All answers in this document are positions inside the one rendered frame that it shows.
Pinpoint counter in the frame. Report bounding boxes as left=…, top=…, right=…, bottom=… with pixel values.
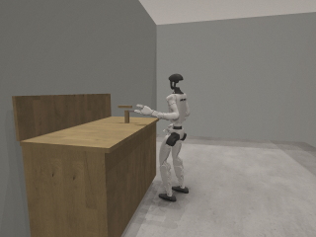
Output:
left=12, top=93, right=159, bottom=237

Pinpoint robot right foot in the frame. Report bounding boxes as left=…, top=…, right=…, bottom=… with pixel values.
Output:
left=172, top=186, right=189, bottom=194

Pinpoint robot right upper arm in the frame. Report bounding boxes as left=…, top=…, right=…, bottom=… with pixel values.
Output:
left=184, top=93, right=191, bottom=117

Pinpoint robot left hand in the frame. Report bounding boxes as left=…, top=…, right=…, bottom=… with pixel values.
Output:
left=135, top=104, right=152, bottom=116

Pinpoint left robot forearm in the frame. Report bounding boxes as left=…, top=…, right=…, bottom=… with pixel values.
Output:
left=150, top=110, right=178, bottom=120

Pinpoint robot left upper arm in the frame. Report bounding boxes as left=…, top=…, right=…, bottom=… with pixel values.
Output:
left=166, top=94, right=180, bottom=121

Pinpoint robot left shin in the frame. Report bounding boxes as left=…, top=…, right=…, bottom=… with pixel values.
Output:
left=159, top=164, right=172, bottom=197

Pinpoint robot right hand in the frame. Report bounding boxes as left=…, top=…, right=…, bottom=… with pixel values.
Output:
left=164, top=124, right=174, bottom=135

